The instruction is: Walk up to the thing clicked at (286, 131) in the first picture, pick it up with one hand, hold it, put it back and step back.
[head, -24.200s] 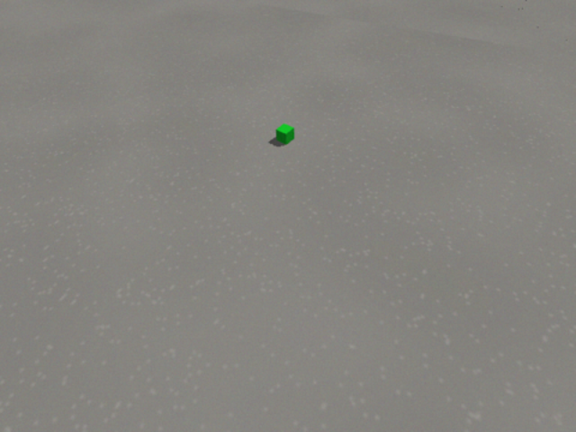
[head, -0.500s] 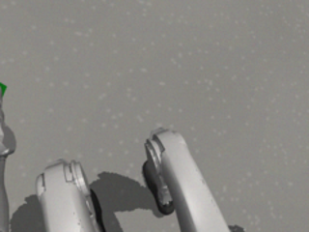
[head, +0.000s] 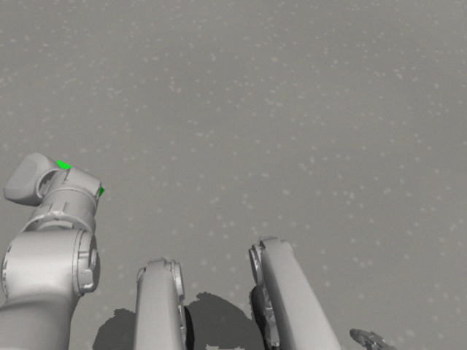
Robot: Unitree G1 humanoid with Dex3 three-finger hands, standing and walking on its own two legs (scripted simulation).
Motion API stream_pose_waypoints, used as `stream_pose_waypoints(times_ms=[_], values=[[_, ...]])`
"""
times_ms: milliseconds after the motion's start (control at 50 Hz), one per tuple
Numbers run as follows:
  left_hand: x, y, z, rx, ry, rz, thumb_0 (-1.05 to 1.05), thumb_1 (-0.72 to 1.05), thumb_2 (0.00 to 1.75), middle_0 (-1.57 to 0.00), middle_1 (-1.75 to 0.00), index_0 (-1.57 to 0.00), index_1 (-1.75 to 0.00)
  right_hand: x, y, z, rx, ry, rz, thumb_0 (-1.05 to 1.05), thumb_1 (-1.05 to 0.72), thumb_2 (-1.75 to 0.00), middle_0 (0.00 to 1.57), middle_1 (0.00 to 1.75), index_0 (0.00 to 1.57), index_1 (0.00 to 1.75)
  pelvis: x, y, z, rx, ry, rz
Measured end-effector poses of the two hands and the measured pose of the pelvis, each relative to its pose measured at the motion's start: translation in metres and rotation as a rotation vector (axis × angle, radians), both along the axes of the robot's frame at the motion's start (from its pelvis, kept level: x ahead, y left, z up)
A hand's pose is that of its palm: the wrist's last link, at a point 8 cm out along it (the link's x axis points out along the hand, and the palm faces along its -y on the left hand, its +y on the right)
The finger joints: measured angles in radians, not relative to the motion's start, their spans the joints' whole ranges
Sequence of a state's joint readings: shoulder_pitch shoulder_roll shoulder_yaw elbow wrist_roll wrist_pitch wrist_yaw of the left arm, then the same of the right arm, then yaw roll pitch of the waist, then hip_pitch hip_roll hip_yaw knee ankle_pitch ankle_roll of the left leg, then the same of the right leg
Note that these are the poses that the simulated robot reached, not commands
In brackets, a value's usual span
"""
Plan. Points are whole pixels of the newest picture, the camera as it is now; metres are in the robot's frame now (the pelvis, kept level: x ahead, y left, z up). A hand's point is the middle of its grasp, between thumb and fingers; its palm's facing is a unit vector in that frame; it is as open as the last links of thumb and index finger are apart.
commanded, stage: lift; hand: left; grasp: from above
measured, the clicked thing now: (71, 191) +0.46 +0.27 -0.11
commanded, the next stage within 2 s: hold in 0.88 s
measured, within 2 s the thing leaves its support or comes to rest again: neither
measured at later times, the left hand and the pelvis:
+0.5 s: hand (16, 164) +0.40 +0.23 +0.12, palm faces -0.20 -0.39 -0.90, open 10.1 cm; pelvis +0.04 -0.02 +0.17, yaw +1 degrees
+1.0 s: hand out of the picture +0.39 +0.24 +0.19, palm faces -0.19 -0.40 -0.90, open 10.0 cm; pelvis +0.06 -0.01 +0.24, yaw +2 degrees
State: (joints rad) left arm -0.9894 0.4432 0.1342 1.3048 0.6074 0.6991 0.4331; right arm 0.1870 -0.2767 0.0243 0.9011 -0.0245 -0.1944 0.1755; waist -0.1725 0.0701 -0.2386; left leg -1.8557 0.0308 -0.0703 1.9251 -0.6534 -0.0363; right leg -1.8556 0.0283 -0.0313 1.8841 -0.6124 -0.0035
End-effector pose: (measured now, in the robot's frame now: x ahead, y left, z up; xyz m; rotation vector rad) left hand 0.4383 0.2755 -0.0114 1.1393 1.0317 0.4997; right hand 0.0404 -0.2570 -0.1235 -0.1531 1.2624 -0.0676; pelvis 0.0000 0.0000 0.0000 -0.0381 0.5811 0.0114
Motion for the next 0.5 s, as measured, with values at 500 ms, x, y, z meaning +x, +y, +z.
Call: stream_pose_waypoints(times_ms=[500], values=[[-0.035, -0.043, 0.185, 0.002, 0.056, 0.044, 0.03, 0.0, 0.56, -0.67, -0.56, -0.65, -0.58, 0.059, -0.028, 0.18, -0.078, -0.166, -0.007, 0.01, -0.9, -0.9, 0.2, 0.3, 0.2, 0.3, 0.037, -0.017, 0.173, 0.025, -0.207, 0.011]])
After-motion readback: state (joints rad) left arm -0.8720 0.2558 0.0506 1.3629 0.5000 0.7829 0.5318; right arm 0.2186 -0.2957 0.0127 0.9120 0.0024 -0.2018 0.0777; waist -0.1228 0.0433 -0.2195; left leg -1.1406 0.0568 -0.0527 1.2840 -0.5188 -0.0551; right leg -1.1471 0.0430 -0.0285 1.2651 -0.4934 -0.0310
